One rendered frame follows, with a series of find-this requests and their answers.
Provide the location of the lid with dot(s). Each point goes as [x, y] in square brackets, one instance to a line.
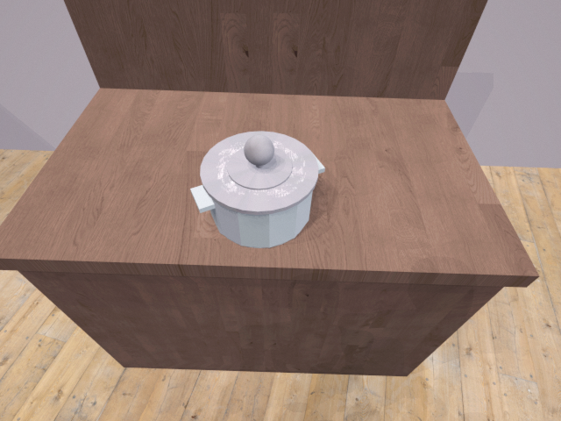
[236, 184]

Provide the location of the pot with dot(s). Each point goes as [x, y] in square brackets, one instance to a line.
[258, 231]

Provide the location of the knob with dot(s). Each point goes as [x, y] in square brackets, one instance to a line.
[259, 150]

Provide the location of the table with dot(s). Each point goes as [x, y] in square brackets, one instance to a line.
[406, 239]

